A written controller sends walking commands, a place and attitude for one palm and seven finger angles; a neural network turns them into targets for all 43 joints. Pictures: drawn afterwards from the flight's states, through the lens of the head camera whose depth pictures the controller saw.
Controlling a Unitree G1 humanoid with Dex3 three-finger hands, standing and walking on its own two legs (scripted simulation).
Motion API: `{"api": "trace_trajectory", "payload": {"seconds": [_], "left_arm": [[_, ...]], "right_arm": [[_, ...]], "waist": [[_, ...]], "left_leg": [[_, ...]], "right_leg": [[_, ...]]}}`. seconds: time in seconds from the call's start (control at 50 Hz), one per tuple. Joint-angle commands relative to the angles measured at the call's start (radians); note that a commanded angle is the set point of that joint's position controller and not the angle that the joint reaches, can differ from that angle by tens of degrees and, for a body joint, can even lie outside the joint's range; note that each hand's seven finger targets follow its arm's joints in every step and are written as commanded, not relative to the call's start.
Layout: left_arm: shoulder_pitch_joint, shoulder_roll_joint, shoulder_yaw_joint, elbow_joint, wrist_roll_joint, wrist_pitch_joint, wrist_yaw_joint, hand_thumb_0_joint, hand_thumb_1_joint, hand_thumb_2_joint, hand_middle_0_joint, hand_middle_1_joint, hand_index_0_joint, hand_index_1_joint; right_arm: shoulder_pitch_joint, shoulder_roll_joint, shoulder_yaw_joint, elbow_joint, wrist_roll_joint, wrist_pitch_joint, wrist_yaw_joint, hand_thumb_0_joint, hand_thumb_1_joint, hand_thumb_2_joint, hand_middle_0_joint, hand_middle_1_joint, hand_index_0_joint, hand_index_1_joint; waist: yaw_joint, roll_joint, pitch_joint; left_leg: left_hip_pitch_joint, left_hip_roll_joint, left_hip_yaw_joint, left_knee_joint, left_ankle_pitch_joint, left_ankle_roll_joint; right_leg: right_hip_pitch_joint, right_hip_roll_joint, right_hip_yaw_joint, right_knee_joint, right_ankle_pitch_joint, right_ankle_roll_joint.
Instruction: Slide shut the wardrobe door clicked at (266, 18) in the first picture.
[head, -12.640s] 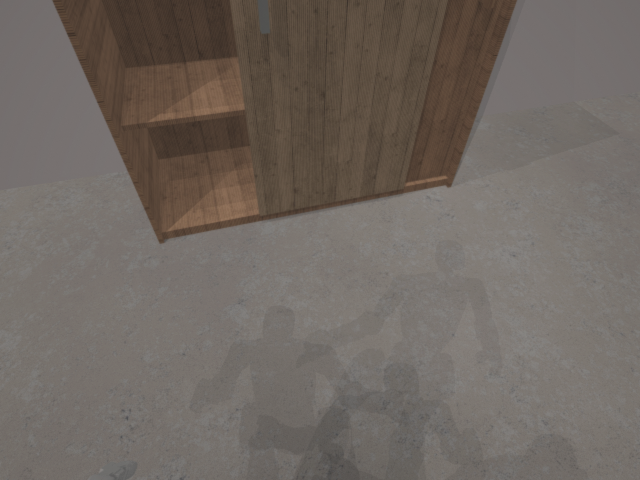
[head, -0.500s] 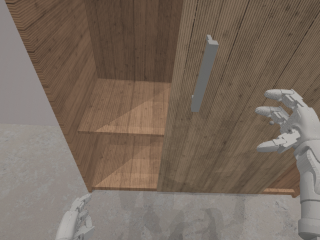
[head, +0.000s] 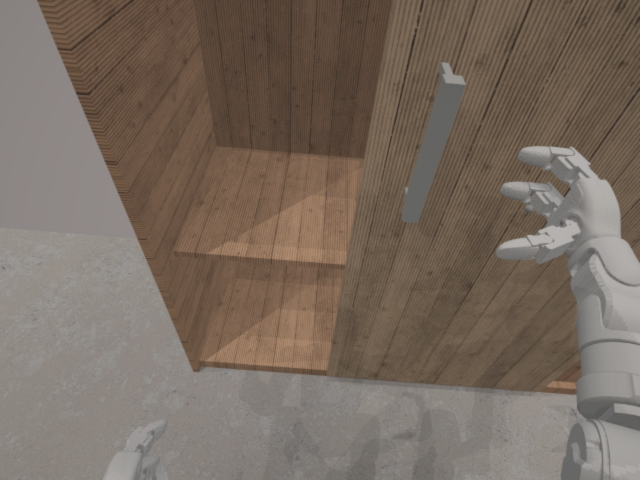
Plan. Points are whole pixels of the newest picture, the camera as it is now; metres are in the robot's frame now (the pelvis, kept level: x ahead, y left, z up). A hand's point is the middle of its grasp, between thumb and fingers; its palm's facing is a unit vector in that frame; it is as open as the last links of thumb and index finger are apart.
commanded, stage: move the hooked fingers beside the handle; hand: right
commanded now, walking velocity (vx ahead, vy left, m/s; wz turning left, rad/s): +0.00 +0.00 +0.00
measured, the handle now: (425, 149) +0.53 -0.09 +0.16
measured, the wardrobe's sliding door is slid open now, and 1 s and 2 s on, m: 0.41 0.41 0.41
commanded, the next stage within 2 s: feel for the door with the fingertips in 1.30 s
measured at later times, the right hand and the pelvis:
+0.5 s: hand (481, 173) +0.47 -0.16 +0.18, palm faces -0.02 +1.00 -0.01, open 14.0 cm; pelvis +0.00 -0.01 +0.00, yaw +1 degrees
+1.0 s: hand (480, 176) +0.47 -0.16 +0.17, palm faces +0.00 +1.00 -0.01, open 14.0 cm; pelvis +0.00 -0.01 +0.00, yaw +1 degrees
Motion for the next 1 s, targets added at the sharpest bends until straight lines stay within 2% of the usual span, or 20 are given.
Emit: {"api": "trace_trajectory", "payload": {"seconds": [0.0,0.1,0.14,0.18,0.24,0.28,0.32,0.34,0.4,0.44,0.48,0.5,0.56,0.6,0.66,0.74,0.78,0.84,0.88,0.98], "left_arm": [[-0.046,0.124,0.054,-0.133,-0.006,-0.038,0.005,0.000,0.900,0.900,-0.200,-0.300,-0.200,-0.300],[-0.021,0.125,0.060,-0.114,-0.003,-0.032,-0.001,0.000,0.900,0.900,-0.200,-0.300,-0.200,-0.300],[-0.006,0.132,0.062,-0.100,0.002,-0.026,-0.001,0.000,0.900,0.900,-0.200,-0.300,-0.200,-0.300],[0.008,0.130,0.063,-0.093,0.004,-0.024,-0.004,0.000,0.900,0.900,-0.200,-0.300,-0.200,-0.300],[0.034,0.135,0.064,-0.078,0.009,-0.016,-0.006,0.000,0.900,0.900,-0.200,-0.300,-0.200,-0.300],[0.038,0.128,0.063,-0.081,0.008,-0.016,-0.011,0.000,0.900,0.900,-0.200,-0.300,-0.200,-0.300],[0.059,0.131,0.068,-0.067,0.010,-0.018,-0.013,0.000,0.900,0.900,-0.200,-0.300,-0.200,-0.300],[0.070,0.135,0.069,-0.060,0.013,-0.015,-0.014,0.000,0.900,0.900,-0.200,-0.300,-0.200,-0.300],[0.093,0.137,0.072,-0.050,0.016,-0.016,-0.019,0.000,0.900,0.900,-0.200,-0.300,-0.200,-0.300],[0.122,0.148,0.076,-0.032,0.024,-0.008,-0.022,0.000,0.900,0.900,-0.200,-0.300,-0.200,-0.300],[0.135,0.148,0.078,-0.030,0.025,-0.005,-0.025,0.000,0.900,0.900,-0.200,-0.300,-0.200,-0.300],[0.144,0.147,0.079,-0.030,0.027,-0.004,-0.028,0.000,0.900,0.900,-0.200,-0.300,-0.200,-0.300],[0.164,0.154,0.083,-0.044,0.034,0.008,-0.033,0.000,0.900,0.900,-0.200,-0.300,-0.200,-0.300],[0.156,0.145,0.085,-0.062,0.032,0.011,-0.038,0.000,0.900,0.900,-0.200,-0.300,-0.200,-0.300],[0.149,0.149,0.088,-0.078,0.027,0.026,-0.040,0.000,0.900,0.900,-0.200,-0.300,-0.200,-0.300],[0.142,0.147,0.094,-0.083,0.020,0.038,-0.036,0.000,0.900,0.900,-0.200,-0.300,-0.200,-0.300],[0.135,0.142,0.096,-0.086,0.019,0.035,-0.036,0.000,0.900,0.900,-0.200,-0.300,-0.200,-0.300],[0.132,0.139,0.093,-0.063,0.018,0.031,-0.033,0.000,0.900,0.900,-0.200,-0.300,-0.200,-0.300],[0.127,0.142,0.094,-0.059,0.017,0.027,-0.033,0.000,0.900,0.900,-0.200,-0.300,-0.200,-0.300],[0.117,0.135,0.086,-0.052,0.019,0.025,-0.036,0.000,0.900,0.900,-0.200,-0.300,-0.200,-0.300]], "right_arm": [[-0.478,-0.229,-0.035,-0.177,0.015,-0.076,-0.002,0.000,0.500,-0.300,0.300,1.200,0.300,1.200],[-0.578,-0.197,-0.007,-0.150,0.005,-0.098,-0.035,0.000,0.500,-0.300,0.300,1.200,0.300,1.200],[-0.570,-0.228,-0.037,-0.100,0.001,-0.106,-0.050,0.000,0.500,-0.300,0.300,1.200,0.300,1.200],[-0.632,-0.217,-0.023,-0.069,-0.011,-0.118,-0.059,0.000,0.500,-0.300,0.300,1.200,0.300,1.200],[-0.665,-0.266,-0.056,0.000,-0.030,-0.143,-0.073,0.000,0.500,-0.300,0.300,1.200,0.300,1.200],[-0.715,-0.214,-0.007,0.019,-0.041,-0.161,-0.074,0.000,0.500,-0.300,0.300,1.200,0.300,1.200],[-0.765,-0.201,0.002,0.058,-0.041,-0.180,-0.077,0.000,0.500,-0.300,0.300,1.200,0.300,1.200],[-0.755,-0.205,-0.008,0.102,-0.040,-0.184,-0.082,0.000,0.500,-0.300,0.300,1.200,0.300,1.200],[-0.812,-0.195,-0.005,0.153,-0.050,-0.204,-0.094,0.000,0.500,-0.300,0.300,1.200,0.300,1.200],[-0.834,-0.226,-0.026,0.213,-0.065,-0.215,-0.109,0.000,0.500,-0.300,0.300,1.200,0.300,1.200],[-0.875,-0.238,-0.028,0.235,-0.080,-0.228,-0.119,0.000,0.500,-0.300,0.300,1.200,0.300,1.200],[-0.877,-0.238,-0.029,0.236,-0.085,-0.235,-0.121,0.000,0.500,-0.300,0.300,1.200,0.300,1.200],[-0.804,-0.325,-0.109,0.254,-0.090,-0.256,-0.119,0.000,0.500,-0.300,0.300,1.200,0.300,1.200],[-0.794,-0.299,-0.089,0.196,-0.096,-0.271,-0.109,0.000,0.500,-0.300,0.300,1.200,0.300,1.200],[-0.691,-0.310,-0.112,0.187,-0.083,-0.256,-0.097,0.000,0.500,-0.300,0.300,1.200,0.300,1.200],[-0.722,-0.260,-0.064,0.106,-0.067,-0.233,-0.084,0.000,0.500,-0.300,0.300,1.200,0.300,1.200],[-0.728,-0.241,-0.054,0.032,-0.061,-0.231,-0.087,0.000,0.500,-0.300,0.300,1.200,0.300,1.200],[-0.773,-0.174,0.000,0.048,-0.048,-0.220,-0.098,0.000,0.500,-0.300,0.300,1.200,0.300,1.200],[-0.786,-0.198,-0.018,0.039,-0.055,-0.218,-0.111,0.000,0.500,-0.300,0.300,1.200,0.300,1.200],[-0.783,-0.184,-0.010,0.096,-0.072,-0.215,-0.132,0.000,0.500,-0.300,0.300,1.200,0.300,1.200]], "waist": [[0.008,0.005,-0.265],[0.024,0.004,-0.277],[0.017,0.048,-0.279],[0.031,0.045,-0.286],[0.027,0.046,-0.280],[0.042,-0.010,-0.285],[0.056,-0.005,-0.295],[0.056,0.040,-0.286],[0.065,0.014,-0.306],[0.071,0.063,-0.307],[0.081,0.040,-0.316],[0.078,0.012,-0.337],[0.049,0.068,-0.395],[0.040,-0.001,-0.419],[0.025,0.029,-0.384],[0.048,0.030,-0.348],[0.046,-0.040,-0.388],[0.075,0.021,-0.320],[0.070,-0.022,-0.346],[0.065,-0.009,-0.340]], "left_leg": [[-0.002,-0.003,-0.024,-0.046,0.383,-0.002],[-0.027,-0.008,-0.020,-0.047,0.356,0.001],[-0.013,-0.009,-0.023,-0.048,0.351,0.001],[-0.028,-0.008,-0.025,-0.043,0.353,-0.003],[-0.023,-0.007,-0.028,-0.039,0.346,0.000],[-0.052,-0.009,-0.027,-0.030,0.338,0.003],[-0.073,-0.012,-0.027,-0.029,0.327,0.002],[-0.073,-0.014,-0.023,-0.028,0.316,0.002],[-0.093,-0.015,-0.027,-0.016,0.320,-0.001],[-0.094,-0.015,-0.025,-0.012,0.309,-0.003],[-0.106,-0.016,-0.032,-0.006,0.318,-0.005],[-0.107,-0.017,-0.032,0.002,0.329,-0.003],[-0.033,-0.020,-0.037,0.020,0.407,-0.004],[-0.031,-0.019,-0.037,0.024,0.430,-0.001],[-0.010,-0.024,-0.034,0.016,0.453,0.000],[-0.030,-0.026,-0.027,0.001,0.438,-0.001],[-0.048,-0.029,-0.029,-0.001,0.430,0.000],[-0.084,-0.031,-0.020,-0.018,0.385,-0.002],[-0.093,-0.029,-0.025,-0.012,0.376,-0.002],[-0.096,-0.025,-0.022,-0.001,0.379,0.001]], "right_leg": [[0.169,0.033,0.021,-0.016,0.269,-0.051],[0.184,0.030,0.029,-0.013,0.263,-0.049],[0.163,0.028,0.026,-0.012,0.257,-0.052],[0.161,0.029,0.024,-0.011,0.251,-0.052],[0.134,0.028,0.023,-0.005,0.247,-0.052],[0.149,0.028,0.025,-0.002,0.246,-0.047],[0.156,0.025,0.029,0.004,0.241,-0.045],[0.136,0.023,0.031,0.007,0.233,-0.047],[0.135,0.025,0.027,0.015,0.233,-0.045],[0.103,0.023,0.028,0.019,0.220,-0.047],[0.096,0.024,0.024,0.026,0.220,-0.047],[0.107,0.024,0.025,0.029,0.238,-0.045],[0.083,0.024,0.019,0.035,0.292,-0.049],[0.113,0.025,0.011,0.037,0.320,-0.047],[0.089,0.021,0.002,0.032,0.330,-0.050],[0.105,0.016,0.000,0.028,0.328,-0.054],[0.161,0.016,0.005,0.031,0.350,-0.049],[0.147,0.013,0.012,0.028,0.306,-0.052],[0.166,0.016,0.014,0.030,0.299,-0.049],[0.162,0.018,0.021,0.036,0.301,-0.046]]}}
